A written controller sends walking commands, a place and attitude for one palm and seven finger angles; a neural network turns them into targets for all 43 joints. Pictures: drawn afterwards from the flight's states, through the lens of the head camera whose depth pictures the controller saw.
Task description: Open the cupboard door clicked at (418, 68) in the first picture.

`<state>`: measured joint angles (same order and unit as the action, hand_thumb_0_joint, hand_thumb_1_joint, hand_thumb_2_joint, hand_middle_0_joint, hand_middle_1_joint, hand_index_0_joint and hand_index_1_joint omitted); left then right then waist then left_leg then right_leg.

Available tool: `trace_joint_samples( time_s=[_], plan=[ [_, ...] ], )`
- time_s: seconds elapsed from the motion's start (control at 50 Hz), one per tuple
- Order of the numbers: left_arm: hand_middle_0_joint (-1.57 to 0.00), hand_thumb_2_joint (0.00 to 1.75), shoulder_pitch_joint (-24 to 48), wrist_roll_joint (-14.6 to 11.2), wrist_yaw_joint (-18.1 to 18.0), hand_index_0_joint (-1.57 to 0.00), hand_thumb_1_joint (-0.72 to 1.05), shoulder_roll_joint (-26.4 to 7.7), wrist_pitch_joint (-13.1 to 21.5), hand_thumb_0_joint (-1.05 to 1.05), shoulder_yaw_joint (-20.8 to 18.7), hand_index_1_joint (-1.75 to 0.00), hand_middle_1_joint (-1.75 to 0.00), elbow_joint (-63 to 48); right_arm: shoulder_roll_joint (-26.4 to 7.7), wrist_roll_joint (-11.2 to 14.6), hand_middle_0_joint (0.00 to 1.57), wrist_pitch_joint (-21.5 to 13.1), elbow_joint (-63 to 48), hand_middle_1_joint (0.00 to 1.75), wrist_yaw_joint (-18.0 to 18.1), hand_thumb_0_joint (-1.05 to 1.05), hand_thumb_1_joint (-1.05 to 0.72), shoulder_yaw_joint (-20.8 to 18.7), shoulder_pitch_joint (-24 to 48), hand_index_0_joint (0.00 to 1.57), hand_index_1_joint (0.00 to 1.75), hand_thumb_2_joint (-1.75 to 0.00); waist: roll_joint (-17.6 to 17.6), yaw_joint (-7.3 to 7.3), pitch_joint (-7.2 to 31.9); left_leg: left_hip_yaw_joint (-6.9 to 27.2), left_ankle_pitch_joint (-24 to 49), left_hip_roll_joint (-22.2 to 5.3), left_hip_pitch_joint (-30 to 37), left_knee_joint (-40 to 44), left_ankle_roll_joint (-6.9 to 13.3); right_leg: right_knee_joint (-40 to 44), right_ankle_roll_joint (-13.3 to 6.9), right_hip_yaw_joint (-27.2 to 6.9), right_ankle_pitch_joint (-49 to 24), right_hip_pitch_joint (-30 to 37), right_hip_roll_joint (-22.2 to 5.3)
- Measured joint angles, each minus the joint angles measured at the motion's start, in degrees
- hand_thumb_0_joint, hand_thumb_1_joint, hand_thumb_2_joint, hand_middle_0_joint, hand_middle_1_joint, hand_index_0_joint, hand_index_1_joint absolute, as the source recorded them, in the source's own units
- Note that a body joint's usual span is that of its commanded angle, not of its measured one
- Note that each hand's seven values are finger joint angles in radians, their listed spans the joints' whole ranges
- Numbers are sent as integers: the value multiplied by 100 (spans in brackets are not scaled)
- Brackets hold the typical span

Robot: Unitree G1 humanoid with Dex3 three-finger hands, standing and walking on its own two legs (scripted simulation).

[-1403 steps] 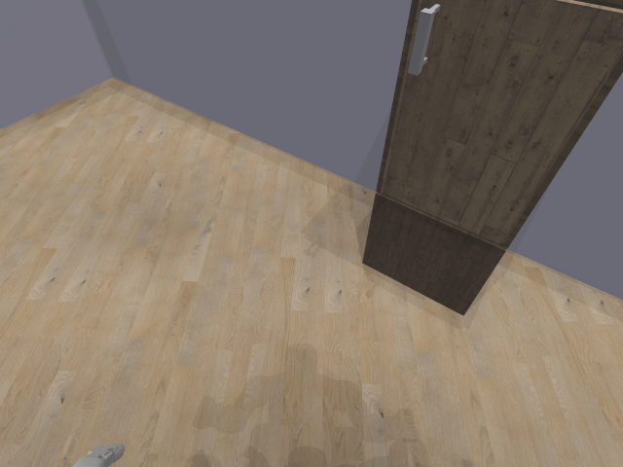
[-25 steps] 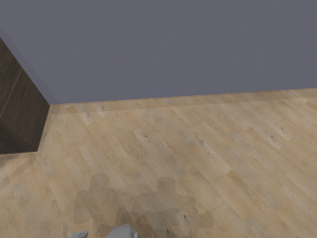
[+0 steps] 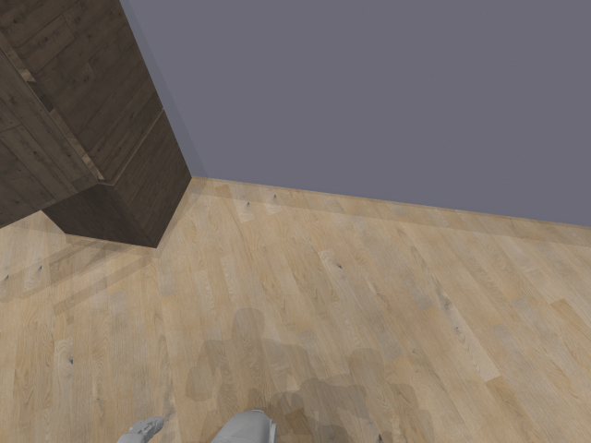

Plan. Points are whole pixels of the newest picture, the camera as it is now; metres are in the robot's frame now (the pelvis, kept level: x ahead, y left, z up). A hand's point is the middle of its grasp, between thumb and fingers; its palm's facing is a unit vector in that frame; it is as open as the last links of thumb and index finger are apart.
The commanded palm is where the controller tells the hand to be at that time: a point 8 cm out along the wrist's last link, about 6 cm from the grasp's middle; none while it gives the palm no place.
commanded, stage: turn to face it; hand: left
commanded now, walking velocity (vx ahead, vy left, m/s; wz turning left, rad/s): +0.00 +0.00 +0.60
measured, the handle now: out of the picture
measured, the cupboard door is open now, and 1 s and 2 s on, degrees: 47 47 47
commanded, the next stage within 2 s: take the last steps up to it in 0.94 s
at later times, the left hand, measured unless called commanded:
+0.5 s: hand out of the picture +0.06 +0.25 -0.16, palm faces +0.32 -0.91 -0.26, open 7.3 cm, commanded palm none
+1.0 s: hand out of the picture -0.05 +0.21 -0.19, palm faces +0.56 -0.81 -0.20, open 7.3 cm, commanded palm none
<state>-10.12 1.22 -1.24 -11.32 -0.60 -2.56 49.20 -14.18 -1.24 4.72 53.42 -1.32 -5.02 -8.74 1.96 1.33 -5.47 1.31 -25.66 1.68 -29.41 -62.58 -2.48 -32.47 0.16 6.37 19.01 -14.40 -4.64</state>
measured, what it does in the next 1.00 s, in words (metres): steps on the spot, turning left: left foot, then right foot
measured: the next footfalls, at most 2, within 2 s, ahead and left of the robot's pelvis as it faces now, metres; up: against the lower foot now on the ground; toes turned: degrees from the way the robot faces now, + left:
left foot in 0.22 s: +0.05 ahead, +0.14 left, +0.00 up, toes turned +14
right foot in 0.58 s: +0.12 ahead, -0.11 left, +0.00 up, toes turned +17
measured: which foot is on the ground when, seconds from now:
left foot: up 0.00-0.20, down 0.22-0.58, up 0.60-0.88, down 0.90-1.00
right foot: down 0.00-0.22, up 0.24-0.56, down 0.58-0.90, up 0.92-1.00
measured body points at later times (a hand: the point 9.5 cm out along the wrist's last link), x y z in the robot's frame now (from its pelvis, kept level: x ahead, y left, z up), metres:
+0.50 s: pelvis +0.02 +0.01 +0.00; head +0.07 +0.03 +0.45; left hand +0.04 +0.30 -0.14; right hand +0.18 -0.21 -0.14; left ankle +0.01 +0.13 -0.73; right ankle +0.07 -0.13 -0.70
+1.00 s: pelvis +0.03 +0.03 +0.00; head +0.06 +0.08 +0.44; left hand -0.08 +0.25 -0.17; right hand +0.26 -0.12 -0.13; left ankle -0.01 +0.11 -0.73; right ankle +0.07 -0.13 -0.68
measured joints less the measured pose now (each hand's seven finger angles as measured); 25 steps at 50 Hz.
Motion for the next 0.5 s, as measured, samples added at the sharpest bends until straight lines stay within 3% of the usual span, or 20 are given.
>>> trace_joint_samples(
  time_s=[0.04, 0.12, 0.16, 0.2, 0.22, 0.28, 0.34, 0.4, 0.5],
  plan=[
    [-20, 90, -54, 4, 0, -20, 91, 38, 6, 0, 25, -30, -29, 41, 18, 13, 20, 1, 7, 30, -22, 1, -91, 13, 33, 20, 30, -90, -105, 30, -32, -200, 20, -113, 23, 1, -75, 170, 21, 137, -47, 149, -108],
    [-21, 90, -145, 20, 35, -20, 91, 67, 50, 0, 57, -30, -30, 102, 62, 41, 20, -31, -4, 30, -52, 1, -91, 73, 131, 20, 30, -90, -324, -18, -114, -513, -9, -237, 418, 1165, -99, 230, 97, 421, 0, 314, -335],
    [-21, 90, -201, 26, 56, -21, 91, 41, 58, 0, 47, -30, -30, 134, 77, 50, 20, -62, -33, 30, -60, 1, -91, 106, 207, 20, 30, -90, -411, -66, -150, -628, 118, -235, 664, 1842, -53, 79, 161, 563, 119, 317, -441],
    [-21, 90, -300, -1, 81, -21, 91, -21, 40, 0, 15, -30, -30, 164, 76, 37, 20, -128, -107, 30, -69, 1, -91, 139, 255, 20, 30, -90, -485, -85, -140, -735, 699, -201, 995, 2666, 38, -285, 249, 685, 337, 226, -562],
    [-21, 90, -366, -27, 97, -21, 91, -46, 8, 0, -9, -30, -30, 168, 43, 17, 20, -190, -170, 30, -73, 1, -91, 145, 259, 20, 30, -90, -446, -86, -89, -673, 1249, -232, 1062, 2906, 223, -686, 307, 702, 456, 38, -588],
    [-21, 90, -258, -40, 56, -21, 91, -230, -225, 1, -86, -30, -30, 297, 120, -2, 20, -324, -249, 30, 4, 1, -91, 163, 311, 20, 30, -90, -552, -111, -140, -551, 898, -148, 893, 2502, 474, -2405, 439, 44, 1287, -716, -436],
    [-21, 90, -86, -36, 58, -20, 91, -317, -316, 1, -161, -30, -29, 359, 164, -27, 20, -348, -264, 30, 98, 0, -91, 189, 204, 20, 30, -90, -481, -113, -93, -326, 902, -125, 980, 2747, 422, -3107, 480, -292, 980, -1204, -219],
    [-20, 90, 31, -36, 93, -20, 91, -335, -286, 1, -185, -30, -29, 262, 168, -43, 20, -314, -192, 30, 122, 0, -90, 208, 105, 20, 30, -90, -362, -137, -44, -120, 1109, -110, 1100, 3072, 405, -2799, 483, -430, 693, -1318, -108],
    [-20, 90, 149, -43, 102, -20, 91, -302, -207, 1, -162, -30, -29, 95, 174, -62, 20, -228, -101, 30, 98, 0, -90, 174, -28, 20, 30, -89, -159, -65, 47, 240, 1209, -82, 1109, 3211, 317, -1489, 438, -478, 520, -940, 105]
  ],
)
